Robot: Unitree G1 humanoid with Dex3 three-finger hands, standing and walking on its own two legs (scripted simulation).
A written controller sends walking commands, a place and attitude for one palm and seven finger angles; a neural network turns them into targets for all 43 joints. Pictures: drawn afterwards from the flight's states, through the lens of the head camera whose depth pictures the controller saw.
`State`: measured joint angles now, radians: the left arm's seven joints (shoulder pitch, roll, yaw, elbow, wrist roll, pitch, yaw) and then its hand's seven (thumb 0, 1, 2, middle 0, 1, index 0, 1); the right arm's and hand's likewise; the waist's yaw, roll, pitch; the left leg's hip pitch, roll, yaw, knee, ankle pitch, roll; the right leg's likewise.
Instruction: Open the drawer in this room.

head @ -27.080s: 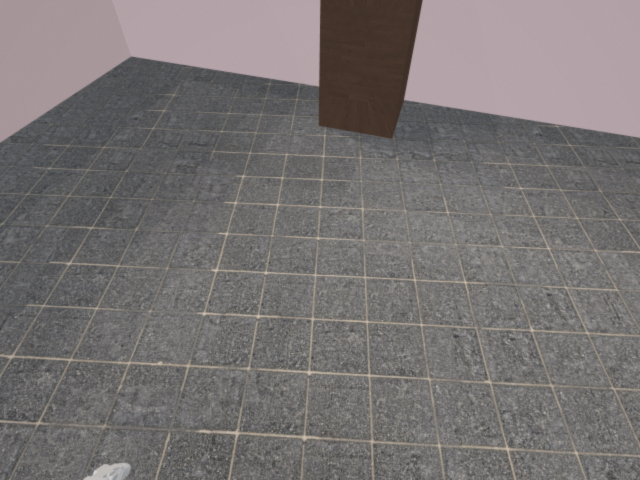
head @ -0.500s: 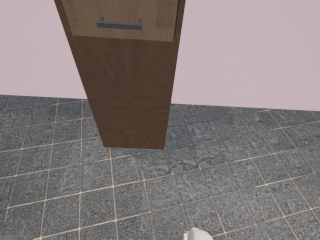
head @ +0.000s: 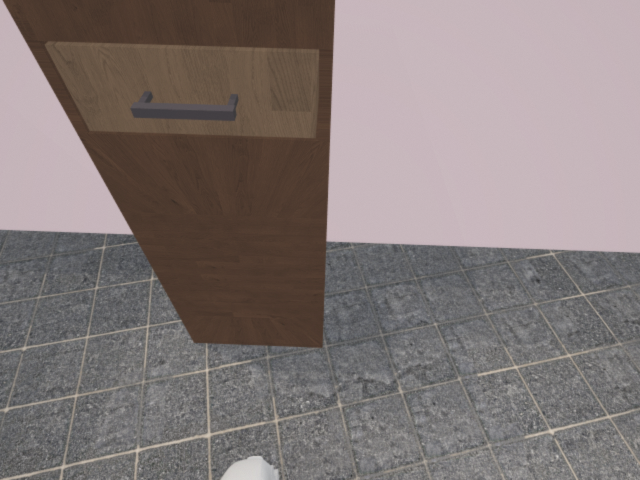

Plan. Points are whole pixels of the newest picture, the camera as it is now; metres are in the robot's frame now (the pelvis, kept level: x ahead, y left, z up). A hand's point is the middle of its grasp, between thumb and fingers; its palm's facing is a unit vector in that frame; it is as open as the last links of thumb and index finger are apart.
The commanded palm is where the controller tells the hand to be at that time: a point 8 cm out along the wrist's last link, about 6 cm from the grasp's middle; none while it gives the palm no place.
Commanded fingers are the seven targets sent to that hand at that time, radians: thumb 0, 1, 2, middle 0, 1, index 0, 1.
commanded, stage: come to a stop and stand still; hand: left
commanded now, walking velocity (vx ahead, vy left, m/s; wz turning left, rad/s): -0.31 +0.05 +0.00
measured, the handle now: (187, 105) +0.60 +0.24 +0.15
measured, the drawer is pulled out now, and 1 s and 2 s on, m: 0.00 0.00 0.00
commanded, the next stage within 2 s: look again from close up in 1.10 s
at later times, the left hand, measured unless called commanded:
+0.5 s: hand out of the picture +0.06 +0.20 -0.18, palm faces +0.03 -0.97 -0.25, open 7.4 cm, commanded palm none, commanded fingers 0.00 0.90 0.90 -0.20 -0.30 -0.20 -0.30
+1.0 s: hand out of the picture +0.01 +0.12 -0.18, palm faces +0.05 -0.98 -0.18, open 7.3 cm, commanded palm none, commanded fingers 0.00 0.90 0.90 -0.20 -0.30 -0.20 -0.30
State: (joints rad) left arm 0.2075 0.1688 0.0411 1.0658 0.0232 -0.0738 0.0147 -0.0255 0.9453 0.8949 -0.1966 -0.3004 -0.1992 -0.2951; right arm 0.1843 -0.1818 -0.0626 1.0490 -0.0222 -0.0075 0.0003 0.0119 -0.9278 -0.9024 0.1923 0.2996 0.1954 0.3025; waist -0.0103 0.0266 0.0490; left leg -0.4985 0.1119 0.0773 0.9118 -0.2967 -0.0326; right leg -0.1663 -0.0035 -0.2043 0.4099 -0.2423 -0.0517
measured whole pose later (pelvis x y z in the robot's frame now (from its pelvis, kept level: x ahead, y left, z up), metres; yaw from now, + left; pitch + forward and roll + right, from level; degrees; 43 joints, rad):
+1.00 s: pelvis -0.01 -0.06 +0.00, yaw +0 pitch -1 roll +0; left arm 0.23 0.17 0.01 1.11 0.00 0.00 0.02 0.01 0.93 0.89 -0.20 -0.30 -0.20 -0.30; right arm 0.28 -0.12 -0.01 1.16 -0.01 0.01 -0.03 0.01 -0.91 -0.90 0.19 0.30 0.20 0.30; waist 0.01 -0.02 0.04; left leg -0.15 0.04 0.02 0.42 -0.25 -0.03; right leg -0.17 0.01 -0.09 0.42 -0.22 -0.03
